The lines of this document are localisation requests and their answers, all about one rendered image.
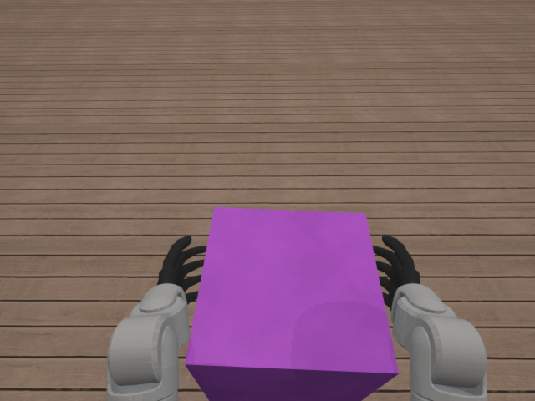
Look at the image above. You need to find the carton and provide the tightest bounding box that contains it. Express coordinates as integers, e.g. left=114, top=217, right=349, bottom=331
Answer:
left=185, top=207, right=399, bottom=401

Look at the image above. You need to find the left robot forearm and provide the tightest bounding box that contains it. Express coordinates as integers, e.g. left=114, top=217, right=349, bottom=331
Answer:
left=106, top=283, right=190, bottom=401

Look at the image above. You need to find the right robot forearm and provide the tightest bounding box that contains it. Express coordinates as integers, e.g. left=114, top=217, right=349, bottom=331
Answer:
left=391, top=283, right=487, bottom=401

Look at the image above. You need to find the robot left hand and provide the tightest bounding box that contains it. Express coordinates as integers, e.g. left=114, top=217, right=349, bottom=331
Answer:
left=157, top=236, right=206, bottom=305

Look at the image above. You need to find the robot right hand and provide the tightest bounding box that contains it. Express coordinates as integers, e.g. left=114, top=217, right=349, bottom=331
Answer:
left=373, top=235, right=420, bottom=310

